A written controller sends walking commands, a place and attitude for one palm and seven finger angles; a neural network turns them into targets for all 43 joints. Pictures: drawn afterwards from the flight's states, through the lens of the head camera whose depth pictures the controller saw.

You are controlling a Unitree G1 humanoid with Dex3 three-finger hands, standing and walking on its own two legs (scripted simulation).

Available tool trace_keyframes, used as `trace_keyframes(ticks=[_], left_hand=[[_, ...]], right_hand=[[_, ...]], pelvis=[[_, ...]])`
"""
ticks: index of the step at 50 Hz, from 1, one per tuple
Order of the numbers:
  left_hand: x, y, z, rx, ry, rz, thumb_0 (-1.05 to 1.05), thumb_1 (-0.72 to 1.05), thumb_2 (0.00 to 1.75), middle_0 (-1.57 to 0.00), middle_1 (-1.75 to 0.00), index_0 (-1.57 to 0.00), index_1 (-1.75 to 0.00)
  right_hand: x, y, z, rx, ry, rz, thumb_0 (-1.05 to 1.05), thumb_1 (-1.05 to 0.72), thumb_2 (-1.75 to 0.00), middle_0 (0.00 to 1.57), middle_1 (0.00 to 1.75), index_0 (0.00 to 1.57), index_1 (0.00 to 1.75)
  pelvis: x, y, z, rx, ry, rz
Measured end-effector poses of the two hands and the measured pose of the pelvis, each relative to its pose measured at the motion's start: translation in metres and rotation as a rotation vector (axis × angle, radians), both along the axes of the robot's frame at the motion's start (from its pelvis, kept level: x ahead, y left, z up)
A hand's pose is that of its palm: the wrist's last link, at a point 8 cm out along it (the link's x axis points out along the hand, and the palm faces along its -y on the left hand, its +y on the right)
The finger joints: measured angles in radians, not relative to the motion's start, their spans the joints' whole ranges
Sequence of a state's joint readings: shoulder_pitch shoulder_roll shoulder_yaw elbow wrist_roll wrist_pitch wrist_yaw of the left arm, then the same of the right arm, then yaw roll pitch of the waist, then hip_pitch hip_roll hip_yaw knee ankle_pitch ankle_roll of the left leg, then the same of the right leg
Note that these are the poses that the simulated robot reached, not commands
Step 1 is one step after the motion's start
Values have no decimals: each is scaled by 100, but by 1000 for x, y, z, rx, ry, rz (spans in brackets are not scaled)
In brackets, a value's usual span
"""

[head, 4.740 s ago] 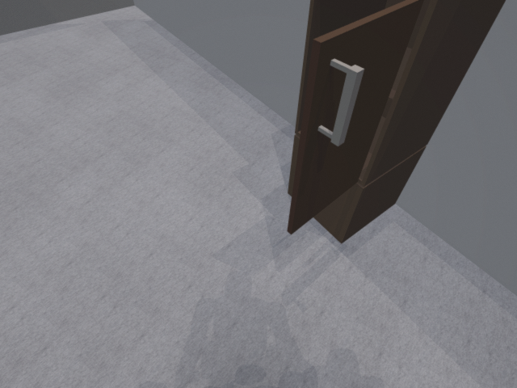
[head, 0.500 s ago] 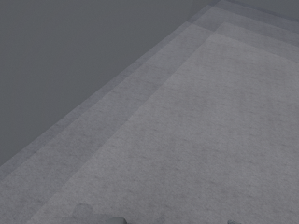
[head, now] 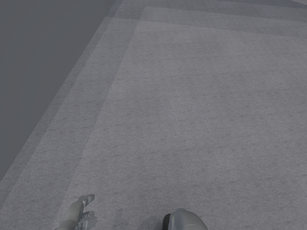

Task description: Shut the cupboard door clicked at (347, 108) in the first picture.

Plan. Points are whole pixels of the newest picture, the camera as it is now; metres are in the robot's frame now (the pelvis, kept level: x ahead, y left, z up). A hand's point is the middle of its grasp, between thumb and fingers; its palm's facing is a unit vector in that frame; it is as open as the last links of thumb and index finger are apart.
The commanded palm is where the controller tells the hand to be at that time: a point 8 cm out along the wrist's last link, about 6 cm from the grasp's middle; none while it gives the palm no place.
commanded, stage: walk around to get in front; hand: left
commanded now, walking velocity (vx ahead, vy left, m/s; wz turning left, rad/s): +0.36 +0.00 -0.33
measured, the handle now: out of the picture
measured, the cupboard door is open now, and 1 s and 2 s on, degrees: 95 95 95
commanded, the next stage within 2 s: walk to a spot facing it in 0.80 s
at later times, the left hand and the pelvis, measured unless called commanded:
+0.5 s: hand (110, 204) +0.21 +0.13 -0.16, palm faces -0.01 -0.98 -0.20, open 7.3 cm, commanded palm none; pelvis +0.27 -0.04 +0.01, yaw -7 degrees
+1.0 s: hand (131, 91) +0.66 +0.09 -0.16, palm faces -0.27 -0.94 -0.21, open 7.3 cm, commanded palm none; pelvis +0.54 -0.07 +0.01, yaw -15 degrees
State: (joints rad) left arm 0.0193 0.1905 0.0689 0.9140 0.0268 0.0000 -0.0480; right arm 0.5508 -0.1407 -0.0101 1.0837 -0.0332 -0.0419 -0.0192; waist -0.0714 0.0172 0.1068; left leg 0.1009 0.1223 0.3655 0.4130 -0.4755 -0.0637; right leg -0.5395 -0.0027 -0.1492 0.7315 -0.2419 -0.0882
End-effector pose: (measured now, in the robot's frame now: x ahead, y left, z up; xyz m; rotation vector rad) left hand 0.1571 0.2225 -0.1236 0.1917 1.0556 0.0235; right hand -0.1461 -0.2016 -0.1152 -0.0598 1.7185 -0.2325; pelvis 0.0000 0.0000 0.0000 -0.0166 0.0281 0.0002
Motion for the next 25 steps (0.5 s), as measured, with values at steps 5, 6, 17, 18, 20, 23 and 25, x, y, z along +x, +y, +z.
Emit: trace_keyframes(ticks=[5,6,17,18,20,23,25], left_hand=[[48,-29,-5,9,-27,5,0,91,90,-20,-30,-20,-30],[48,-32,-4,12,2,11,0,91,90,-20,-30,-20,-30],[50,-22,18,111,250,87,-2,95,90,-20,-30,-20,-30],[49,-23,17,108,275,97,-2,94,90,-20,-30,-20,-30],[47,-27,13,98,330,116,-2,93,90,-20,-30,-20,-30],[46,-35,6,72,420,142,-1,92,90,-20,-30,-20,-30],[49,-40,-1,51,483,150,-1,92,90,-20,-30,-20,-30]], right_hand=[[62,-19,-17,25,-3,-61,1,-91,-90,20,30,20,30],[87,-26,-18,18,-46,-60,1,-91,-90,20,30,20,30],[371,-74,-11,-26,-518,32,1,-93,-90,20,30,19,30],[392,-76,-10,-26,-538,41,1,-93,-90,20,30,19,30],[431,-77,-9,-25,-571,59,1,-93,-90,20,30,19,30],[488,-74,-9,-22,-606,92,1,-92,-90,20,30,19,30],[524,-69,-10,-23,-626,109,1,-92,-90,20,30,19,30]], pelvis=[[57,-25,-7,34,-28,-45],[67,-28,-3,35,-31,-48],[178,-42,20,43,-10,-107],[190,-42,19,42,-12,-110],[213,-41,17,40,-14,-116],[248,-39,12,36,-16,-122],[274,-37,6,37,-18,-127]])
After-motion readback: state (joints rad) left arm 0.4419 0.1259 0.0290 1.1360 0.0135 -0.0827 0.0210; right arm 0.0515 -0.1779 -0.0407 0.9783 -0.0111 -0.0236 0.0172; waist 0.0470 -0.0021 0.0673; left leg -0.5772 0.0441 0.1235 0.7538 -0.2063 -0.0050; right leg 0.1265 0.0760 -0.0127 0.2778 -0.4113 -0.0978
